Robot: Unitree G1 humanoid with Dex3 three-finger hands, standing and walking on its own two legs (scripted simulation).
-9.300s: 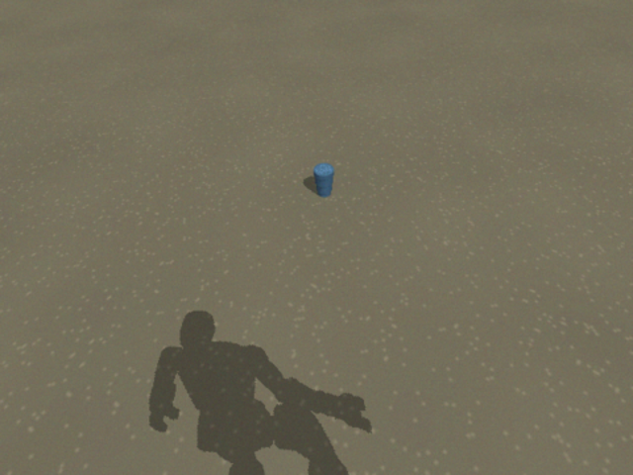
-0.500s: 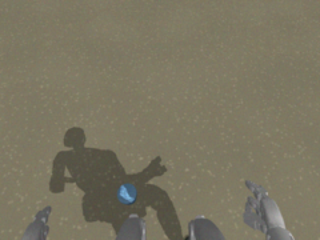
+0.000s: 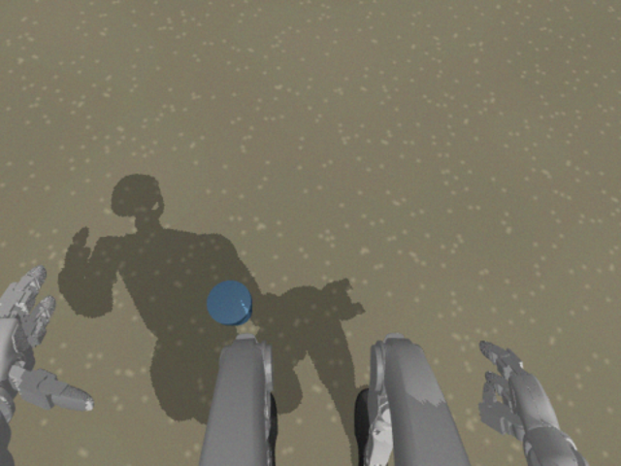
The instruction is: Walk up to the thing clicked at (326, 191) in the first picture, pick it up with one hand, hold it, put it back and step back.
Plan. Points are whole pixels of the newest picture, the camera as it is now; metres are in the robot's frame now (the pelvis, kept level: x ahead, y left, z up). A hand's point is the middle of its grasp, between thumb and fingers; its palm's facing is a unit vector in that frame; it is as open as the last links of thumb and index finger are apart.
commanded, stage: go down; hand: left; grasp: from the side
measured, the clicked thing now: (234, 307) +0.37 +0.19 -0.47
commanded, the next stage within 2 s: approach in 1.58 s
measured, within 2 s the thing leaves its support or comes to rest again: neither
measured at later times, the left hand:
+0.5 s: hand (67, 328) +0.29 +0.36 -0.13, palm faces +0.07 -0.98 -0.16, open 17.4 cm
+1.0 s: hand (67, 319) +0.31 +0.38 -0.15, palm faces +0.07 -0.99 -0.14, open 17.5 cm
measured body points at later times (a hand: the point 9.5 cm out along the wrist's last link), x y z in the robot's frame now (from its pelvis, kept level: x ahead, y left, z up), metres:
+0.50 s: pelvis -0.03 +0.00 -0.08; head +0.17 +0.04 +0.32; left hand +0.28 +0.41 -0.12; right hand +0.15 -0.27 -0.19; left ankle +0.05 +0.12 -0.51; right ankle +0.05 -0.13 -0.51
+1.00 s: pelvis -0.04 +0.00 -0.13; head +0.17 +0.05 +0.27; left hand +0.30 +0.43 -0.14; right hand +0.14 -0.27 -0.24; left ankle +0.05 +0.12 -0.51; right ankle +0.05 -0.13 -0.51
